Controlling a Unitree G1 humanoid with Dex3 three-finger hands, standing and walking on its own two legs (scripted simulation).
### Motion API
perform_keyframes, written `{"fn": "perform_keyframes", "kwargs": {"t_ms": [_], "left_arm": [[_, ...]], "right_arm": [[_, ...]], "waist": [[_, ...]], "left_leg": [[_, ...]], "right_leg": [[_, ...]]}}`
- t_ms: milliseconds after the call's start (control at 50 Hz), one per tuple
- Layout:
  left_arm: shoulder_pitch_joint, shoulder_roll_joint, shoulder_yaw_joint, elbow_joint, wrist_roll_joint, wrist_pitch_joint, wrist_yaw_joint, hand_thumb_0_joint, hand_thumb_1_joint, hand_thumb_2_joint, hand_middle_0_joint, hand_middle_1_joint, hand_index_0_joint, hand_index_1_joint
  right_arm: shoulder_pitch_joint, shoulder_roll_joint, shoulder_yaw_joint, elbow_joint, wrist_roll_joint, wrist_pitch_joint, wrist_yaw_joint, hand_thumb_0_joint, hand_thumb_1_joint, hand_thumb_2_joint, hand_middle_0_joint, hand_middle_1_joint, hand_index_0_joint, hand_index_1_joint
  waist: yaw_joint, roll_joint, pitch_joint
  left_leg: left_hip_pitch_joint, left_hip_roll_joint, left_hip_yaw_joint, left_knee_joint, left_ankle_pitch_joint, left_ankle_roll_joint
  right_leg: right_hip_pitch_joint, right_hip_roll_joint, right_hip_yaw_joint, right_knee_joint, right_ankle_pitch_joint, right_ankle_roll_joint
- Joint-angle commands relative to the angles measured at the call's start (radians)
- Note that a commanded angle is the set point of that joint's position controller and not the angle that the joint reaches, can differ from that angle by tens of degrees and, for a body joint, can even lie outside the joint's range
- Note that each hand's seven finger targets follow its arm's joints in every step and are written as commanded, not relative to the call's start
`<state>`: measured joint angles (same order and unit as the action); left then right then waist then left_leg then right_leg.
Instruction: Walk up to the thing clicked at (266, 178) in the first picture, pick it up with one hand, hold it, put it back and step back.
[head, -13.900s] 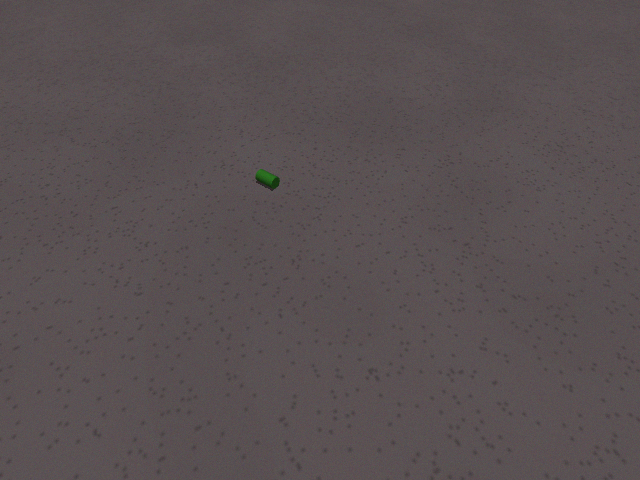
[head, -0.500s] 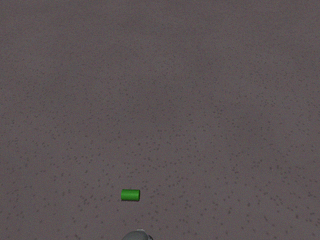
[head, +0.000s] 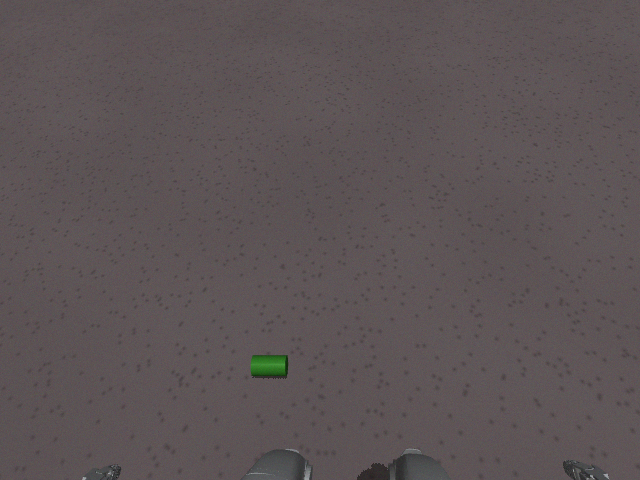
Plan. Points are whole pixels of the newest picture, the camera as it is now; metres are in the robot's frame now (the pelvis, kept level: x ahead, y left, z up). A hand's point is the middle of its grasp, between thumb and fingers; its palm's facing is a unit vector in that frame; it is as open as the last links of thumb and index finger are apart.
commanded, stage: walk up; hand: left
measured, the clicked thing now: (269, 365) +0.48 +0.24 -0.71
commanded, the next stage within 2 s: none
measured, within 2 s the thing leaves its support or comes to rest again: neither
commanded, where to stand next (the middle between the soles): +0.10 +0.01 m, yaw -1 degrees
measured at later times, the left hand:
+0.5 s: hand out of the picture +0.13 +0.24 -0.13, palm faces -0.06 -0.92 -0.39, open 7.4 cm
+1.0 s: hand out of the picture -0.06 +0.30 -0.14, palm faces -0.10 -0.91 -0.41, open 7.4 cm
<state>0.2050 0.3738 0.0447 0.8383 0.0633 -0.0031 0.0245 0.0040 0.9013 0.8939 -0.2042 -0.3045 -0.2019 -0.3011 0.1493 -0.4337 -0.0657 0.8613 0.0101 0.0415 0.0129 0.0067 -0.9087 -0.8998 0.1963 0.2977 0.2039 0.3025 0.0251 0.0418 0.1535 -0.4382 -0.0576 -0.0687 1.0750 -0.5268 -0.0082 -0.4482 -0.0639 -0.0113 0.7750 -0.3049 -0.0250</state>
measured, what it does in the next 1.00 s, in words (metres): steps on the spot: left foot, then right foot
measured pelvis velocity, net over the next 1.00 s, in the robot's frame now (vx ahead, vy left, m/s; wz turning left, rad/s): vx -0.09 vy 0.01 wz -0.05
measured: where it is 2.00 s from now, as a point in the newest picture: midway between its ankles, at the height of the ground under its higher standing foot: outside the picture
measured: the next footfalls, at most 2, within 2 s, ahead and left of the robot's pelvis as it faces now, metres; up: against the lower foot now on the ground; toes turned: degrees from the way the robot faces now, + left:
left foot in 0.06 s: +0.01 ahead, +0.13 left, +0.00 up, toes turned +1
right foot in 0.38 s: +0.17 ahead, -0.14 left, +0.00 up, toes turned -1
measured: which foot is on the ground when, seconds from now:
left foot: up 0.00-0.04, down 0.06-0.40, up 0.42-0.66, down 0.68-1.00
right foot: down 0.00-0.08, up 0.10-0.36, down 0.38-0.70, up 0.72-1.00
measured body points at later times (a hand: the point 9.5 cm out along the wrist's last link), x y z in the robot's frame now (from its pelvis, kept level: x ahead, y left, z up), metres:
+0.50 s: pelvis +0.00 -0.01 +0.01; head +0.07 -0.03 +0.45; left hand +0.13 +0.29 -0.10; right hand +0.06 -0.34 -0.12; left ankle -0.03 +0.13 -0.65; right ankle +0.13 -0.13 -0.71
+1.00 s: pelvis -0.09 +0.01 +0.01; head -0.06 +0.02 +0.46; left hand -0.05 +0.35 -0.11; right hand -0.03 -0.32 -0.09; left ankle -0.05 +0.13 -0.71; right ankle -0.11 -0.11 -0.70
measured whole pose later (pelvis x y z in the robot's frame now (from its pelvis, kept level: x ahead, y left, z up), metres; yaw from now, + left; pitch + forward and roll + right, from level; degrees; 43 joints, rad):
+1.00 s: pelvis -0.09 +0.01 +0.01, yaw -3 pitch -2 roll -1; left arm 0.30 0.44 0.07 0.98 0.03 0.02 -0.01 0.01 0.91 0.89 -0.20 -0.30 -0.20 -0.30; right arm 0.24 -0.40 -0.05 0.89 -0.05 0.00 0.03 0.01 -0.90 -0.90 0.20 0.30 0.21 0.30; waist 0.00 -0.02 0.10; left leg -0.33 0.05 0.06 0.69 -0.33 0.04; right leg -0.28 0.02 0.03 0.75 -0.52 -0.01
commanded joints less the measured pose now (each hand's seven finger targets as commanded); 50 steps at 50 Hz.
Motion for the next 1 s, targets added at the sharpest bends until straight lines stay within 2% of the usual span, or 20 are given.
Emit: {"fn": "perform_keyframes", "kwargs": {"t_ms": [0, 20, 60, 80, 120, 180, 320, 340, 360, 380, 400, 500, 600, 640, 660, 680, 700, 760, 880, 980], "left_arm": [[0.066, 0.306, 0.099, -0.077, -0.007, -0.008, -0.022, 0.0, 0.9, 0.9, -0.2, -0.3, -0.2, -0.3], [0.065, 0.287, 0.092, -0.072, -0.015, 0.004, -0.026, 0.0, 0.9, 0.9, -0.2, -0.3, -0.2, -0.3], [-0.005, 0.178, 0.058, -0.122, -0.033, -0.002, -0.024, 0.0, 0.9, 0.9, -0.2, -0.3, -0.2, -0.3], [-0.126, 0.279, 0.075, -0.13, -0.02, -0.022, -0.018, 0.0, 0.9, 0.9, -0.2, -0.3, -0.2, -0.3], [-0.034, 0.246, 0.073, -0.076, -0.047, -0.034, -0.042, 0.0, 0.9, 0.9, -0.2, -0.3, -0.2, -0.3], [0.03, 0.238, 0.072, -0.027, -0.046, -0.035, -0.056, 0.0, 0.9, 0.9, -0.2, -0.3, -0.2, -0.3], [0.061, 0.185, 0.049, 0.04, -0.06, -0.049, -0.023, 0.0, 0.9, 0.9, -0.2, -0.3, -0.2, -0.3], [0.09, 0.222, 0.056, 0.048, -0.053, -0.057, -0.016, 0.0, 0.9, 0.9, -0.2, -0.3, -0.2, -0.3], [0.06, 0.312, 0.079, 0.012, -0.058, -0.045, -0.006, 0.0, 0.9, 0.9, -0.2, -0.3, -0.2, -0.3], [0.04, 0.337, 0.074, 0.001, -0.079, -0.033, -0.003, 0.0, 0.9, 0.9, -0.2, -0.3, -0.2, -0.3], [0.036, 0.335, 0.071, -0.018, -0.071, -0.03, 0.005, 0.0, 0.9, 0.9, -0.2, -0.3, -0.2, -0.3], [-0.092, 0.277, 0.062, -0.07, -0.038, 0.003, 0.023, 0.0, 0.9, 0.9, -0.2, -0.3, -0.2, -0.3], [-0.128, 0.304, 0.071, -0.076, -0.025, 0.025, 0.02, 0.0, 0.9, 0.9, -0.2, -0.3, -0.2, -0.3], [-0.132, 0.288, 0.066, -0.072, -0.037, 0.04, 0.013, 0.0, 0.9, 0.9, -0.2, -0.3, -0.2, -0.3], [-0.108, 0.251, 0.057, -0.07, -0.041, 0.041, 0.014, 0.0, 0.9, 0.9, -0.2, -0.3, -0.2, -0.3], [-0.153, 0.211, 0.05, -0.086, -0.057, 0.034, 0.02, 0.0, 0.9, 0.9, -0.2, -0.3, -0.2, -0.3], [-0.241, 0.286, 0.086, -0.079, -0.041, 0.028, 0.028, 0.0, 0.9, 0.9, -0.2, -0.3, -0.2, -0.3], [-0.047, 0.237, 0.075, 0.005, -0.073, 0.029, 0.013, 0.0, 0.9, 0.9, -0.2, -0.3, -0.2, -0.3], [-0.062, 0.236, 0.064, -0.004, -0.033, -0.01, -0.03, 0.0, 0.9, 0.9, -0.2, -0.3, -0.2, -0.3], [0.121, 0.22, 0.065, 0.066, -0.027, -0.045, -0.03, 0.0, 0.9, 0.9, -0.2, -0.3, -0.2, -0.3]], "right_arm": [[0.116, -0.164, -0.048, -0.031, -0.03, -0.061, 0.006, 0.0, -0.9, -0.9, 0.2, 0.3, 0.2, 0.3], [0.201, -0.149, -0.054, 0.004, -0.037, -0.075, -0.001, 0.0, -0.9, -0.9, 0.2, 0.3, 0.2, 0.3], [0.214, -0.346, -0.098, -0.023, -0.075, -0.097, -0.015, 0.0, -0.9, -0.9, 0.2, 0.3, 0.2, 0.3], [0.215, -0.378, -0.106, -0.02, -0.037, -0.104, -0.012, 0.0, -0.9, -0.9, 0.2, 0.3, 0.2, 0.3], [0.154, -0.25, -0.057, -0.021, -0.038, -0.136, -0.019, 0.0, -0.9, -0.9, 0.2, 0.3, 0.2, 0.3], [0.145, -0.231, -0.054, -0.028, -0.031, -0.143, -0.015, 0.0, -0.9, -0.9, 0.2, 0.3, 0.2, 0.3], [0.121, -0.171, -0.023, -0.033, -0.01, -0.068, -0.018, 0.0, -0.9, -0.9, 0.2, 0.3, 0.2, 0.3], [0.153, -0.138, -0.011, -0.032, -0.002, -0.066, -0.019, 0.0, -0.9, -0.9, 0.2, 0.3, 0.2, 0.3], [0.154, -0.108, 0.0, -0.049, 0.019, -0.049, -0.029, 0.0, -0.9, -0.9, 0.2, 0.3, 0.2, 0.3], [0.185, -0.122, -0.012, -0.045, 0.023, -0.025, -0.047, 0.0, -0.9, -0.9, 0.2, 0.3, 0.2, 0.3], [0.192, -0.156, -0.03, -0.036, 0.011, -0.004, -0.057, 0.0, -0.9, -0.9, 0.2, 0.3, 0.2, 0.3], [0.221, -0.154, -0.045, -0.02, 0.005, 0.016, -0.044, 0.0, -0.9, -0.9, 0.2, 0.3, 0.2, 0.3], [0.21, -0.163, -0.055, -0.003, -0.019, 0.015, -0.021, 0.0, -0.9, -0.9, 0.2, 0.3, 0.2, 0.3], [0.252, -0.168, -0.066, 0.029, -0.036, 0.009, -0.006, 0.0, -0.9, -0.9, 0.2, 0.3, 0.2, 0.3], [0.24, -0.197, -0.073, 0.024, -0.051, 0.003, -0.001, 0.0, -0.9, -0.9, 0.2, 0.3, 0.2, 0.3], [0.16, -0.307, -0.088, -0.022, -0.053, -0.001, -0.002, 0.0, -0.9, -0.9, 0.2, 0.3, 0.2, 0.3], [0.04, -0.365, -0.098, -0.054, -0.045, -0.008, -0.004, 0.0, -0.9, -0.9, 0.2, 0.3, 0.2, 0.3], [-0.076, -0.238, -0.059, -0.071, -0.054, -0.048, -0.033, 0.0, -0.9, -0.9, 0.2, 0.3, 0.2, 0.3], [0.083, -0.237, -0.072, -0.035, -0.064, -0.072, -0.018, 0.0, -0.9, -0.9, 0.2, 0.3, 0.2, 0.3], [0.068, -0.249, -0.068, -0.055, -0.049, -0.053, 0.003, 0.0, -0.9, -0.9, 0.2, 0.3, 0.2, 0.3]], "waist": [[0.011, -0.291, -0.198], [-0.045, -0.173, -0.19], [-0.084, 0.146, -0.054], [-0.124, 0.043, 0.062], [-0.042, -0.062, 0.073], [-0.041, 0.095, -0.022], [0.0, 0.103, -0.12], [0.016, 0.006, -0.163], [0.014, -0.123, -0.159], [0.0, -0.241, -0.205], [-0.004, -0.191, -0.218], [-0.032, -0.179, -0.259], [-0.021, -0.281, -0.249], [-0.05, -0.23, -0.218], [-0.057, -0.117, -0.188], [-0.09, 0.244, -0.113], [-0.113, 0.184, 0.003], [0.009, -0.005, -0.063], [-0.093, 0.11, -0.151], [-0.016, 0.12, -0.124]], "left_leg": [[0.134, 0.009, 0.134, -0.545, -0.032, 0.028], [0.289, -0.001, 0.124, -0.75, 0.102, 0.039], [0.48, 0.431, -0.655, -0.895, -0.355, 0.211], [0.301, 0.545, -0.749, -0.934, -0.346, 0.333], [0.357, 0.347, -0.392, -0.832, 0.086, 0.211], [0.259, 0.282, -0.159, -0.799, 0.284, 0.201], [0.136, 0.174, 0.018, -0.46, 0.655, 0.129], [0.105, 0.141, 0.041, -0.334, 0.594, 0.105], [0.011, 0.071, 0.049, -0.179, 0.455, 0.044], [0.01, -0.008, 0.048, -0.017, -0.05, 0.034], [0.044, 0.018, -0.04, 0.136, -0.167, 0.029], [0.054, 0.013, -0.031, 0.128, 0.001, 0.008], [0.125, 0.046, 0.078, -0.252, -0.005, 0.005], [0.267, 0.021, 0.094, -0.442, 0.075, 0.029], [0.291, 0.071, -0.029, -0.528, 0.002, 0.061], [0.083, 0.379, -0.496, -0.81, -0.29, 0.206], [-0.174, 0.495, -0.641, -0.904, -0.281, 0.325], [-0.002, 0.295, -0.26, -0.704, 0.142, 0.17], [0.313, 0.319, -0.251, -0.699, -0.087, 0.218], [0.139, 0.274, -0.121, -0.615, -0.005, 0.191]], "right_leg": [[0.211, -0.152, 0.259, -0.315, -0.345, -0.166], [0.134, -0.093, 0.174, -0.163, -0.336, -0.121], [-0.512, 0.101, 0.022, 0.248, -0.285, 0.003], [-0.467, -0.01, 0.177, 0.227, -0.227, 0.002], [-0.375, 0.005, 0.202, 0.202, -0.06, -0.002], [-0.12, 0.014, 0.09, 0.115, -0.02, 0.02], [0.326, 0.097, -0.053, -0.264, 0.199, -0.001], [0.41, 0.057, 0.0, -0.314, 0.256, -0.016], [0.402, -0.155, 0.209, -0.295, 0.771, -0.065], [0.347, -0.35, 0.424, -0.353, 0.99, -0.244], [0.293, -0.382, 0.475, -0.344, 0.957, -0.302], [0.174, -0.2, 0.21, -0.304, 0.423, -0.202], [0.121, -0.208, 0.256, -0.352, -0.009, -0.18], [-0.052, -0.165, 0.24, -0.308, -0.23, -0.108], [-0.168, -0.096, 0.217, -0.188, -0.332, -0.061], [-0.257, 0.11, 0.033, 0.153, -0.339, -0.001], [-0.16, 0.109, 0.153, 0.34, -0.309, 0.014], [-0.146, 0.15, 0.223, 0.492, -0.107, -0.001], [-0.091, 0.078, 0.086, 0.073, -0.213, 0.04], [0.254, 0.105, -0.029, -0.328, -0.12, -0.028]]}}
